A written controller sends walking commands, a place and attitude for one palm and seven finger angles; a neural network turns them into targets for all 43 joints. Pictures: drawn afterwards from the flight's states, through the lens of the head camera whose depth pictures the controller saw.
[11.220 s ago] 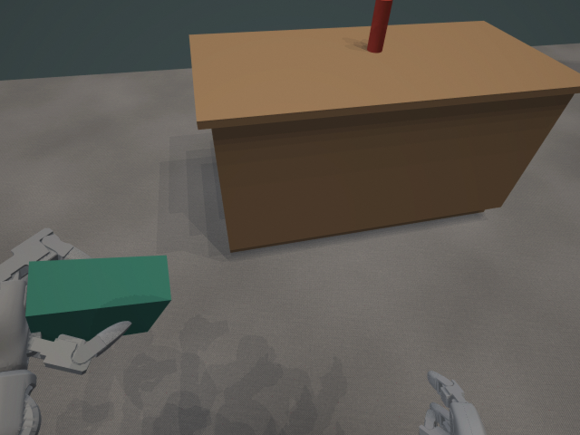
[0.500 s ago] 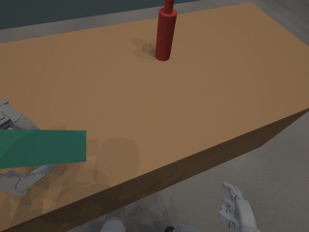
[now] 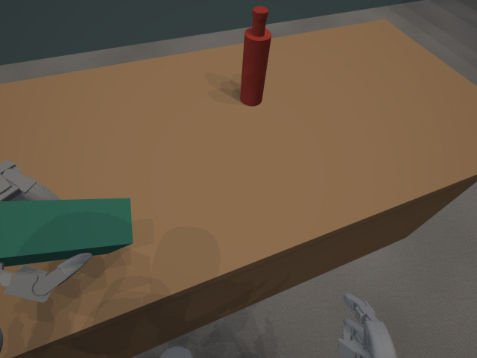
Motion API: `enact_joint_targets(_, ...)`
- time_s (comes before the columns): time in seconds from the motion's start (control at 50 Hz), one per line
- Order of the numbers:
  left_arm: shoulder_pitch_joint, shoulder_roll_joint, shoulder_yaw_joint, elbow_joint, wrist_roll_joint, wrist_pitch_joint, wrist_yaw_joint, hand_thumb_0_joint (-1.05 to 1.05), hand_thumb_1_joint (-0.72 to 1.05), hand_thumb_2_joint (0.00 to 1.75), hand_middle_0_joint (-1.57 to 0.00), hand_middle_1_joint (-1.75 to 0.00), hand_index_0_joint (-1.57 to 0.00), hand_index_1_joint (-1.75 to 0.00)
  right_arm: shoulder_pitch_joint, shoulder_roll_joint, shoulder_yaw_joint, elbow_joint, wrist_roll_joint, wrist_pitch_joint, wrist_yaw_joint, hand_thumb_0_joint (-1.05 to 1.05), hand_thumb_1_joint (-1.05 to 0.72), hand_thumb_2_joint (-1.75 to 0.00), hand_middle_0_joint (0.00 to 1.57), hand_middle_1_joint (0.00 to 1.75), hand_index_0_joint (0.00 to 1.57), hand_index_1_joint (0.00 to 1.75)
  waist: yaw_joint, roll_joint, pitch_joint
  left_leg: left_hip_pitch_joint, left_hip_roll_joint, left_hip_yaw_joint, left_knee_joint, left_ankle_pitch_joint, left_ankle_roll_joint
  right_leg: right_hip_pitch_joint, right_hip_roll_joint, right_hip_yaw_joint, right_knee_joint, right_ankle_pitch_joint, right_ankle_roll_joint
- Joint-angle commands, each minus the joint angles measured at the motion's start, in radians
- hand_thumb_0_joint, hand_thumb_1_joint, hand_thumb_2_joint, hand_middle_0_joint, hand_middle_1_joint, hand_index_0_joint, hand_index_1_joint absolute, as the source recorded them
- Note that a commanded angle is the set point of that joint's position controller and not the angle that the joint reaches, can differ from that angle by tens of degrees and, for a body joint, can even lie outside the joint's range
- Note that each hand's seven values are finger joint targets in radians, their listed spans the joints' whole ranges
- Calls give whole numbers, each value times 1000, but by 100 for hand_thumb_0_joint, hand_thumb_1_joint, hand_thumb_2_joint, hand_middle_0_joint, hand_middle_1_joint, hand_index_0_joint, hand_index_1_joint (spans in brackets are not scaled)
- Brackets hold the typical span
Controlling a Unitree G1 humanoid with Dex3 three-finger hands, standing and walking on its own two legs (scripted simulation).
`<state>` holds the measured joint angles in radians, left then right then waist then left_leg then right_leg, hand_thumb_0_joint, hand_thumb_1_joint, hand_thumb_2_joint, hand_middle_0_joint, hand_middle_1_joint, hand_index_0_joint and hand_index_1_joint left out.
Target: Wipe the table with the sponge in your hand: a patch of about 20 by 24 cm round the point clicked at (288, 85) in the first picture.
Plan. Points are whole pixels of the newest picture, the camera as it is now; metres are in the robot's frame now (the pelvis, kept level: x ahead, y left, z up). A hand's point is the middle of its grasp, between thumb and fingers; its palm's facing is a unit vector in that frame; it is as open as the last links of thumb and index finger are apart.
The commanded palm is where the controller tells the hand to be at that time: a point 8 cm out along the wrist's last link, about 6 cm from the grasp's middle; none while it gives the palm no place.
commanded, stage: shuffle to correct the standing spot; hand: left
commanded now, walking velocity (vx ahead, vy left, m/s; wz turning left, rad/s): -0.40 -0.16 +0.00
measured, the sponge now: (81, 232) +0.23 +0.20 +0.16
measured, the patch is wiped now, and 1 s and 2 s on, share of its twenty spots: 0.00 0.00 0.00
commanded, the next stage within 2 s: none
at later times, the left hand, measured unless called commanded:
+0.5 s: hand (23, 250) +0.20 +0.24 +0.18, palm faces +0.32 -0.81 -0.50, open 9.3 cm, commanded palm +0.14 +0.28 +0.19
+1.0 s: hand (36, 237) +0.22 +0.24 +0.18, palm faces +0.28 -0.81 -0.51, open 9.3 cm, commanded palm +0.15 +0.28 +0.19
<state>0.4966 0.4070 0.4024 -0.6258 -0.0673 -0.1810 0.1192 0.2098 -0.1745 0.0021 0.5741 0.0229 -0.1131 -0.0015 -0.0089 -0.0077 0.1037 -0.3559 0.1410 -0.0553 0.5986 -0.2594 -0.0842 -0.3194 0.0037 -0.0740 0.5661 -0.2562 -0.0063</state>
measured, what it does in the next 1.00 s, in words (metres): stands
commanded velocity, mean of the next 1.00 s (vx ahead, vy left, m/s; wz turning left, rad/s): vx -0.30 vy -0.17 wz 0.00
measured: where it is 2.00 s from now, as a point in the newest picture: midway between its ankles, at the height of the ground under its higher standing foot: outside the picture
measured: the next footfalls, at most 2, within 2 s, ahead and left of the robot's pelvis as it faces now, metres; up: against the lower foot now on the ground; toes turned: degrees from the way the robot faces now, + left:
none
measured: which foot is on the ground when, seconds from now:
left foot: down 0.00-1.00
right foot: down 0.00-1.00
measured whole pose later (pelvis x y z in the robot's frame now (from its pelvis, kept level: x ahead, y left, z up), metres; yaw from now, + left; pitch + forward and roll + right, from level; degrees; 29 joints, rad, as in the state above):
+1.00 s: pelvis -0.01 +0.00 +0.00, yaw +0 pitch +2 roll -2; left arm 0.53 0.46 0.46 -0.66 -0.06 -0.23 0.11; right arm 0.16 -0.18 -0.02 0.56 0.02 -0.13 -0.01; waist -0.02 -0.01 0.14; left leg -0.41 0.14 -0.05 0.60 -0.23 -0.10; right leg -0.37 0.00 -0.08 0.56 -0.23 -0.01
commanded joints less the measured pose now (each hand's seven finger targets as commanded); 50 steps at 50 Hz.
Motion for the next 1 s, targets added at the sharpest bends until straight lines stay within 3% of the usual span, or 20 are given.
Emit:
enact_joint_targets(0.0, -17, 178, 150, -220, -9, -77, 22, 0, 10, 130, -120, -160, -120, -160, -62, -130, -63, -160, -2, -53, -10, 0, -90, -90, 20, 30, 20, 30, 6, 95, -169, 37, 55, -27, -104, 111, 102, 92, -100, 77, -113, 204, -29)
enact_joint_targets(0.04, -3, 183, 158, -221, -8, -87, 15, 0, 10, 130, -120, -160, -120, -160, -50, -129, -69, -161, -1, -56, -8, 0, -90, -90, 20, 30, 20, 30, 7, 60, -206, 64, 44, -11, -53, 202, 92, 103, -125, 91, -107, 298, -50)
enact_joint_targets(0.06, 19, 180, 158, -222, -11, -87, 19, 0, 10, 130, -120, -160, -120, -160, -60, -124, -68, -157, 4, -56, -8, 0, -90, -90, 20, 30, 20, 30, 0, 72, -220, 98, 38, -5, -49, 257, 90, 100, -131, 98, -97, 352, -59)
enact_joint_targets(0.2, 46, 214, 209, -256, -9, -130, 15, 0, 10, 130, -120, -160, -120, -160, -62, -125, -77, -154, -8, -62, -16, 0, -90, -90, 20, 30, 20, 30, 6, 96, -259, 67, 72, -40, -57, 280, 104, 112, -126, 71, -60, 330, -52)
enact_joint_targets(0.26, 53, 211, 219, -240, -11, -137, 18, 0, 10, 130, -120, -160, -120, -160, -66, -117, -76, -143, -2, -72, -17, 0, -90, -90, 20, 30, 20, 30, -4, 62, -259, 58, 48, -35, -38, 186, 98, 86, -142, 100, -68, 302, -71)
enact_joint_targets(0.34, 52, 202, 214, -239, -14, -140, 19, 0, 10, 130, -120, -160, -120, -160, -48, -127, -80, -147, -6, -81, -17, 0, -90, -90, 20, 30, 20, 30, -5, 46, -234, 16, 22, -29, -43, -98, 97, 22, -153, 126, -99, 97, -70)
enact_joint_targets(0.38, 64, 182, 193, -240, -21, -126, 24, 0, 10, 130, -120, -160, -120, -160, -47, -131, -69, -149, -7, -69, -17, 0, -90, -90, 20, 30, 20, 30, -8, 117, -230, 18, 37, -43, -109, -191, 107, 10, -122, 96, -93, -11, -43)
enact_joint_targets(0.42, 28, 186, 188, -249, -14, -113, 27, 0, 10, 130, -120, -160, -120, -160, -62, -136, -69, -162, -4, -71, -17, 0, -90, -90, 20, 30, 20, 30, -3, 133, -193, -38, 71, -70, -154, -226, 117, 36, -90, 74, -64, -49, -15)
enact_joint_targets(0.48, 8, 156, 149, -221, -13, -96, 27, 0, 10, 130, -120, -160, -120, -160, -50, -137, -58, -156, -2, -64, -11, 0, -90, -90, 20, 30, 20, 30, -1, 148, -197, -40, 69, -60, -162, -235, 120, 77, -71, 57, -71, -52, -3)
enact_joint_targets(0.54, -41, 159, 131, -227, -6, -81, 28, 0, 10, 130, -120, -160, -120, -160, -45, -137, -65, -162, 2, -68, -6, 0, -90, -90, 20, 30, 20, 30, -2, 73, -171, -17, 26, -18, -84, -215, 102, 35, -110, 108, -128, -35, -32)
enact_joint_targets(0.58, -32, 145, 113, -217, -10, -75, 33, 0, 10, 130, -120, -160, -120, -160, -43, -131, -53, -149, 0, -64, -6, 0, -90, -90, 20, 30, 20, 30, -6, 78, -178, 28, 12, -11, -90, -190, 103, 17, -112, 110, -147, -42, -38)
enact_joint_targets(0.66, -33, 174, 135, -235, -10, -68, 38, 0, 10, 130, -120, -160, -120, -160, -72, -127, -51, -155, 3, -62, -9, 0, -90, -90, 20, 30, 20, 30, -5, 106, -149, 38, 35, -28, -120, -68, 101, 32, -108, 98, -129, 73, -36)
enact_joint_targets(0.68, -30, 152, 120, -220, -11, -73, 31, 0, 10, 130, -120, -160, -120, -160, -59, -125, -45, -151, -4, -58, -8, 0, -90, -90, 20, 30, 20, 30, -1, 117, -159, 22, 43, -31, -137, -56, 103, 53, -95, 74, -120, 78, -27)
enact_joint_targets(0.7, -36, 177, 144, -231, -9, -75, 30, 0, 10, 130, -120, -160, -120, -160, -67, -130, -55, -158, -4, -60, -9, 0, -90, -90, 20, 30, 20, 30, 4, 112, -150, 11, 54, -36, -132, -23, 102, 61, -95, 77, -118, 107, -25)
enact_joint_targets(0.76, 5, 180, 162, -200, -9, -78, 27, 0, 10, 130, -120, -160, -120, -160, -67, -119, -58, -153, 0, -57, -9, 0, -90, -90, 20, 30, 20, 30, -1, 65, -172, 47, 40, -8, -80, 98, 93, 67, -117, 93, -119, 220, -45)
enact_joint_targets(0.78, 8, 161, 148, -195, -13, -86, 21, 0, 10, 130, -120, -160, -120, -160, -50, -122, -57, -150, -6, -52, -8, 0, -90, -90, 20, 30, 20, 30, 0, 64, -191, 46, 36, -4, -73, 102, 93, 73, -118, 87, -117, 220, -46)
enact_joint_targets(0.84, 17, 189, 179, -222, -8, -107, 18, 0, 10, 130, -120, -160, -120, -160, -54, -123, -69, -158, -6, -64, -9, 0, -90, -90, 20, 30, 20, 30, 3, 46, -213, 54, 33, -9, -39, 134, 89, 60, -145, 108, -107, 275, -68)
enact_joint_targets(0.88, 46, 173, 170, -233, -14, -113, 18, 0, 10, 130, -120, -160, -120, -160, -53, -123, -63, -154, -9, -57, -10, 0, -90, -90, 20, 30, 20, 30, 1, 82, -251, 69, 46, -24, -64, 177, 96, 78, -130, 84, -83, 270, -60)
enact_joint_targets(0.92, 41, 209, 209, -256, -6, -130, 19, 0, 10, 130, -120, -160, -120, -160, -62, -123, -74, -155, -9, -69, -14, 0, -90, -90, 20, 30, 20, 30, 6, 81, -254, 48, 67, -46, -58, 217, 104, 90, -126, 77, -68, 290, -55)
enact_joint_targets(0.98, 55, 190, 197, -259, -9, -142, 18, 0, 10, 130, -120, -160, -120, -160, -56, -121, -70, -146, -10, -71, -16, 0, -90, -90, 20, 30, 20, 30, 1, 104, -281, 56, 66, -47, -63, 198, 106, 91, -121, 66, -57, 263, -56)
